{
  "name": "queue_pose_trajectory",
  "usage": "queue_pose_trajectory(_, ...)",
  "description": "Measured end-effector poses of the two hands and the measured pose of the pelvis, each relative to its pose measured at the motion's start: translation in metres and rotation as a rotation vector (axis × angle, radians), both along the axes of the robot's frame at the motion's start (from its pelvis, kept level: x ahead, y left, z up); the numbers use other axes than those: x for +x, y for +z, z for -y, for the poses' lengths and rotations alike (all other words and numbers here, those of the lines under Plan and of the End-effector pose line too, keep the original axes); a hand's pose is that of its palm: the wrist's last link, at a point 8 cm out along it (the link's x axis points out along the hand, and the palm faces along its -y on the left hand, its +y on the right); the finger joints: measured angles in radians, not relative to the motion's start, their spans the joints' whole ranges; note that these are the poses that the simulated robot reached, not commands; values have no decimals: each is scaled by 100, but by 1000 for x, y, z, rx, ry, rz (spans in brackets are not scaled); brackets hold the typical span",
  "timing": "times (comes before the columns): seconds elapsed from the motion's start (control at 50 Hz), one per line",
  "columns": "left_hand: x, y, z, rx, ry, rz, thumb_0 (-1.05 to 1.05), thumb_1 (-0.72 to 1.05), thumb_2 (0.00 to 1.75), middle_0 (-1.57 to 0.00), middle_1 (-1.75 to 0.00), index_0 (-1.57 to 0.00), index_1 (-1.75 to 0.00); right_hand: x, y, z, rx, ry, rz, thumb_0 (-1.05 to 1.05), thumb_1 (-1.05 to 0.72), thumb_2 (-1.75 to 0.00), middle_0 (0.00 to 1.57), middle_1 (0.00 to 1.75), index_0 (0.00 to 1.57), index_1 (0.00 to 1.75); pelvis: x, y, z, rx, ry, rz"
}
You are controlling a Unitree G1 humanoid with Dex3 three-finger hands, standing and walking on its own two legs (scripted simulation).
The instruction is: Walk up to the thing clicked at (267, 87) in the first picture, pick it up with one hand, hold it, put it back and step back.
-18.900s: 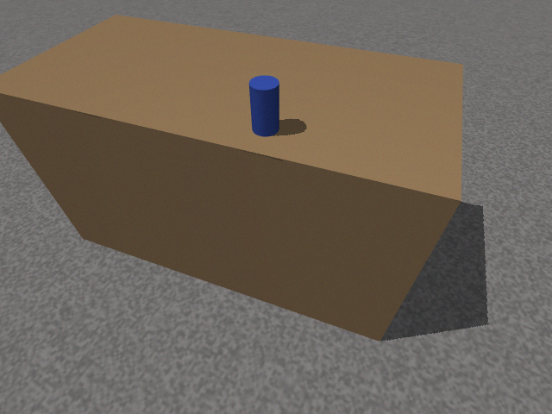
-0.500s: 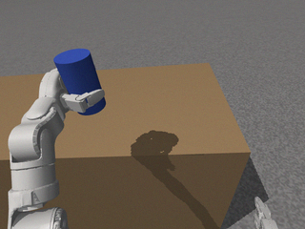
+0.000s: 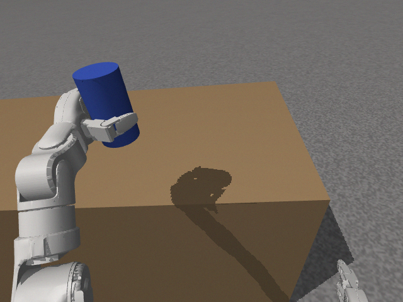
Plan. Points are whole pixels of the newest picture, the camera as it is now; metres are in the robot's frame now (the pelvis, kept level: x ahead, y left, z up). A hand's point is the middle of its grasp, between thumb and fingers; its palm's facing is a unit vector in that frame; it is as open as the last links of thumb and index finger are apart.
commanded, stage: crouch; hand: left
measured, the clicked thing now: (109, 106) +0.36 +0.17 +0.28
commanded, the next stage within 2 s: lower in 0.96 s
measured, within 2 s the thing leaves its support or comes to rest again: neither
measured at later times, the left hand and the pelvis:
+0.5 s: hand (124, 129) +0.43 +0.20 +0.18, palm faces +0.19 -0.98 +0.00, open 9.8 cm; pelvis +0.00 +0.00 +0.00, yaw -1 degrees
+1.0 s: hand (128, 133) +0.46 +0.20 +0.15, palm faces +0.20 -0.98 +0.00, open 9.8 cm; pelvis +0.02 +0.00 +0.00, yaw -1 degrees
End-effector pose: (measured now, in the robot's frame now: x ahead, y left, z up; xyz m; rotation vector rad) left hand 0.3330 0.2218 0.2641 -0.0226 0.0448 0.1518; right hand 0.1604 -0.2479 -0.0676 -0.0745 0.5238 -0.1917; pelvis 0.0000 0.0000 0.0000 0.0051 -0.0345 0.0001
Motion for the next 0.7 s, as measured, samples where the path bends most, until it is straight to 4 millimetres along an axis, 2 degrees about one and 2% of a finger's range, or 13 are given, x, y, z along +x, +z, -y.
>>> queue_pose_trajectory(0.14, 23, -29, -6, -1, 26, -25, -1, -41, 116, -72, -108, -74, -109, -14, -1, 10, -59, -36, -42, -1, 55, -5, 6, 5, 5, 5, -4, -1, 2, 0, -1, -18)
queue_pose_trajectory(0.28, 47, -49, -10, 7, 18, -16, -1, -41, 116, -72, -109, -74, -109, -23, -3, 16, -95, -68, -63, -1, 55, -5, 6, 5, 5, 5, -4, -2, 0, -4, -11, -45)
queue_pose_trajectory(0.5, 65, -79, -23, 21, 37, -10, -1, -41, 117, -72, -109, -74, -109, -16, -3, 5, -85, -55, -68, -1, 54, -5, 6, 5, 5, 5, 3, -2, -4, -7, -20, -74)
queue_pose_trajectory(0.7, 80, -91, -31, 34, 42, 13, -1, -41, 117, -71, -110, -73, -110, -11, -7, -4, -80, -31, -109, -1, 53, -5, 6, 5, 5, 5, 12, -1, -6, -10, -22, -98)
